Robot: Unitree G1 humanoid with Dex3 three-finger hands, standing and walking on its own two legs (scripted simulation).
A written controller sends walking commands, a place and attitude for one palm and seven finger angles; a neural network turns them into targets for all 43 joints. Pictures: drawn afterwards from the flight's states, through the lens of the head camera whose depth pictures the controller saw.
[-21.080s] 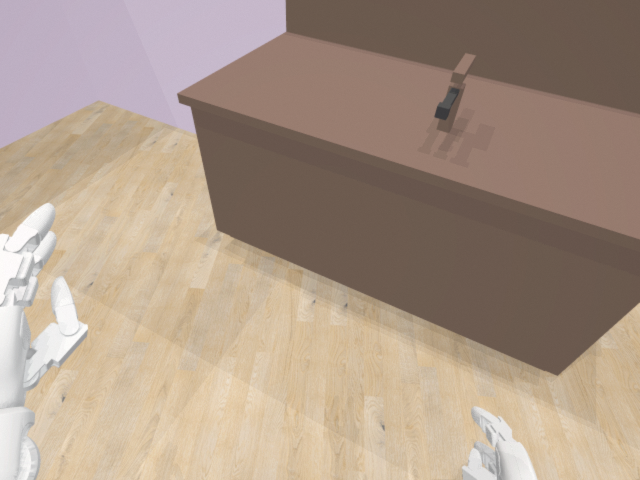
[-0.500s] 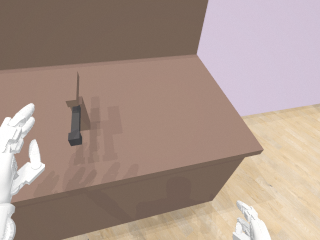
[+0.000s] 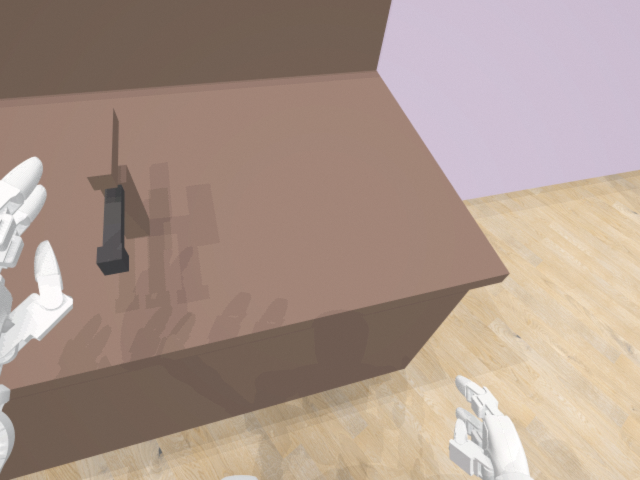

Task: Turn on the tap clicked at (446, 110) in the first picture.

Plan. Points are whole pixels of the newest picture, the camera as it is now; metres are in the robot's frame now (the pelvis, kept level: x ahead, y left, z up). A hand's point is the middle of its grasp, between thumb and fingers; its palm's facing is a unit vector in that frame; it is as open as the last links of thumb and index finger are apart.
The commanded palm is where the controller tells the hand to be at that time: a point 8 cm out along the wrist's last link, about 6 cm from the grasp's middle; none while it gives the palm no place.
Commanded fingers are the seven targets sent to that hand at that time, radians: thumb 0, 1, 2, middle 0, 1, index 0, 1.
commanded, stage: come to a stop and stand still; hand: left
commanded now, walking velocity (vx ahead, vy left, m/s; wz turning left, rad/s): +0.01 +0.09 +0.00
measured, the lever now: (113, 259) +0.34 +0.29 +0.04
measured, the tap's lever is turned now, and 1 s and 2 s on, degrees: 0 0 0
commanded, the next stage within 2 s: look again from close up in 1.30 s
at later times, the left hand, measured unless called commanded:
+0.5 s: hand (41, 288) +0.23 +0.27 +0.17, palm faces +0.37 -0.84 -0.39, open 7.4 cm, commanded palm +0.17 +0.30 +0.18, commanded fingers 0.00 0.90 0.90 -0.20 -0.30 -0.20 -0.30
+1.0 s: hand out of the picture +0.18 +0.31 +0.17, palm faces +0.46 -0.82 -0.34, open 7.4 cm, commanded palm +0.12 +0.32 +0.18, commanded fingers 0.00 0.90 0.90 -0.20 -0.30 -0.20 -0.30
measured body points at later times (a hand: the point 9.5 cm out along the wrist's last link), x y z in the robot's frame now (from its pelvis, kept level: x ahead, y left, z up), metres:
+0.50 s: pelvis +0.02 +0.02 +0.00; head +0.05 +0.03 +0.45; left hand +0.21 +0.31 +0.19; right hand +0.19 -0.21 -0.07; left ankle +0.02 +0.12 -0.74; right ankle +0.03 -0.09 -0.74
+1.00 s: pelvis -0.01 +0.03 +0.00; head +0.01 +0.05 +0.45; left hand +0.15 +0.35 +0.19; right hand +0.20 -0.16 -0.06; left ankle +0.02 +0.12 -0.74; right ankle +0.03 -0.09 -0.74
